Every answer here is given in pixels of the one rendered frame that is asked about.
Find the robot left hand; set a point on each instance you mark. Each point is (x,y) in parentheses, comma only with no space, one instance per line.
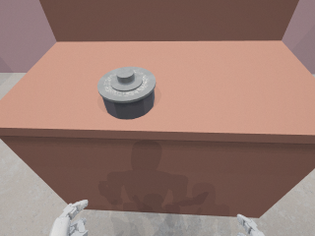
(62,225)

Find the lid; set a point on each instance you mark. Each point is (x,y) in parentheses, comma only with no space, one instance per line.
(112,90)

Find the table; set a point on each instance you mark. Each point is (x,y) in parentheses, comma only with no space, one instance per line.
(232,129)

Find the knob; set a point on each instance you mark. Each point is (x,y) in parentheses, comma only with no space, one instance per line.
(125,75)

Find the robot right hand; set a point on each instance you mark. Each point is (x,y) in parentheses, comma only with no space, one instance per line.
(249,226)

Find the pot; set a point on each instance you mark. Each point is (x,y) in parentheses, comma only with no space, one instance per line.
(130,110)

